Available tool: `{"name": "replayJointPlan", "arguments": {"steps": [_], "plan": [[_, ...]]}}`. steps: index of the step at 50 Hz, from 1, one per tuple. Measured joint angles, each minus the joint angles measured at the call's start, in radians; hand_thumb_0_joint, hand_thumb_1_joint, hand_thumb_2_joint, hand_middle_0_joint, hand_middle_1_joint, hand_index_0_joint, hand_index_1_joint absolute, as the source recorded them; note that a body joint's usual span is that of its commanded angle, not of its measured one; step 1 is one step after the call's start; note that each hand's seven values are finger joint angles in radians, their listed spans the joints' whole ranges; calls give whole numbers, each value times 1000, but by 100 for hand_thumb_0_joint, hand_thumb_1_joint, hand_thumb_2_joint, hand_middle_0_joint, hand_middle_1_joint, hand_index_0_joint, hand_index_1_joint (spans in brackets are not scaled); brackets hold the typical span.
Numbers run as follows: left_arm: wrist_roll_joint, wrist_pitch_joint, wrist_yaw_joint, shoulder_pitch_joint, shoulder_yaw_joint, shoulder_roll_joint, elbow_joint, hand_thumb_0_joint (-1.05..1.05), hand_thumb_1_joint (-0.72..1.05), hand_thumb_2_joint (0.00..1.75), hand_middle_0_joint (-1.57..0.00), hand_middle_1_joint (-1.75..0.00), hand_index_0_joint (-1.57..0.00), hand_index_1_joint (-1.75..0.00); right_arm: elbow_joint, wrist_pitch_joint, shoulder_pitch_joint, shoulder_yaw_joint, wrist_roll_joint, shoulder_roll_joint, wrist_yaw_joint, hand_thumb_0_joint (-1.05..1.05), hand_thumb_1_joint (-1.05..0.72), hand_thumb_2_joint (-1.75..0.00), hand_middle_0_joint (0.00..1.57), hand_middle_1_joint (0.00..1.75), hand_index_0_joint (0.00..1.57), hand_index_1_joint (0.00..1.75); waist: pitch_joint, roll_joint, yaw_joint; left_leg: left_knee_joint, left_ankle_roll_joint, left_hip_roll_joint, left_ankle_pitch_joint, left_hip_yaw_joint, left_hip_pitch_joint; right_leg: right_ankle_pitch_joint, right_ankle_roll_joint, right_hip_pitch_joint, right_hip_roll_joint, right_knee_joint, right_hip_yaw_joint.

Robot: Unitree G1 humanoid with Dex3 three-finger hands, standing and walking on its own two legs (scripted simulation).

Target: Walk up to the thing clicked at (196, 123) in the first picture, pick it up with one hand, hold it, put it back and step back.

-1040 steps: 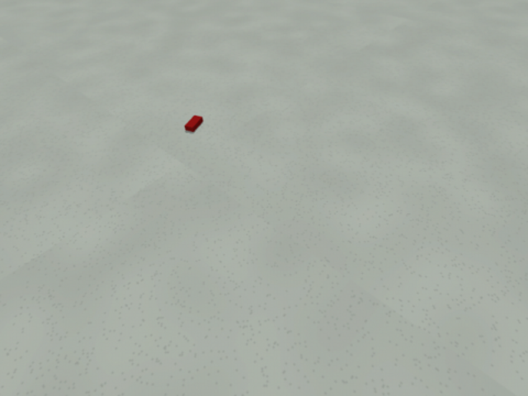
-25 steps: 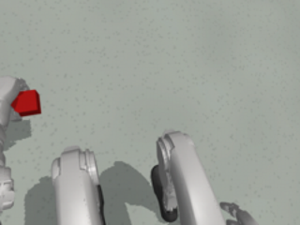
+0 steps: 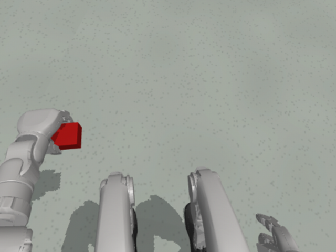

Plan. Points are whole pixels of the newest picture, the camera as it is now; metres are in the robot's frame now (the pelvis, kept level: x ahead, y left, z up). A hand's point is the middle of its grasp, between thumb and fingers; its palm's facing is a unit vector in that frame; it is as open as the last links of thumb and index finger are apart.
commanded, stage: lift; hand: left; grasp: from above
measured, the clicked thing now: (54, 137) +0.41 +0.30 -0.13
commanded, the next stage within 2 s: hold in 1.00 s
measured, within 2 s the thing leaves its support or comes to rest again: neither
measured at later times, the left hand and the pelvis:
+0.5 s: hand (7, 135) +0.34 +0.26 +0.10, palm faces -0.46 -0.10 -0.88, open 8.8 cm; pelvis +0.03 +0.00 +0.18, yaw +3 degrees
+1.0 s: hand out of the picture +0.37 +0.24 +0.19, palm faces -0.46 -0.11 -0.88, open 8.8 cm; pelvis +0.07 +0.00 +0.27, yaw +3 degrees
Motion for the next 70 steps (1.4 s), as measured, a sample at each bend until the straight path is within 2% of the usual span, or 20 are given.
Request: {"name": "replayJointPlan", "arguments": {"steps": [9,15,32,35,41,51,62,70], "plan": [[-35,44,-12,131,-36,-50,-122,0,21,26,-79,-36,-84,-32,10,7,1,2,25,16,-48,1,-89,-89,20,30,20,30,2,4,12,-215,-1,9,28,19,261,38,-5,249,0,-212,7],[-43,66,-3,208,-74,-92,-149,0,21,26,-79,-36,-84,-32,32,-6,19,3,37,22,-75,1,-89,-89,20,30,20,30,0,9,21,-386,-1,13,59,37,466,75,-7,447,-1,-382,16],[-13,88,92,231,-169,-198,12,0,21,26,-79,-36,-84,-32,97,-72,85,-13,46,19,-99,1,-90,-89,20,30,20,30,34,4,35,-806,-8,17,160,74,939,181,-17,900,-4,-791,36],[-7,98,111,219,-177,-216,41,0,21,26,-79,-36,-84,-32,104,-75,93,-16,47,19,-99,1,-90,-89,20,30,20,30,44,1,35,-868,-9,17,176,83,1003,198,-18,960,-4,-849,43],[-16,122,124,203,-181,-240,73,0,20,27,-80,-36,-85,-31,110,-71,105,-18,45,20,-96,1,-90,-89,20,30,20,30,66,-3,33,-982,-9,17,207,97,1120,231,-19,1068,-5,-957,54],[-32,138,104,223,-193,-256,63,0,19,28,-82,-35,-86,-30,107,-56,114,-27,47,20,-94,1,-90,-89,20,30,20,30,92,-5,40,-1136,-9,12,250,111,1274,274,-17,1217,-10,-1106,62],[-11,136,95,239,-212,-260,50,0,19,28,-81,-35,-86,-30,106,-41,99,-34,52,17,-94,1,-90,-89,20,30,20,30,97,-10,53,-1249,-6,4,276,121,1401,300,-15,1341,-19,-1216,69],[-17,142,58,236,-221,-258,36,0,20,27,-81,-35,-85,-31,95,-30,93,-39,57,15,-88,1,-90,-89,20,30,20,30,99,-7,63,-1311,-5,0,292,130,1475,317,-14,1411,-22,-1276,76]]}}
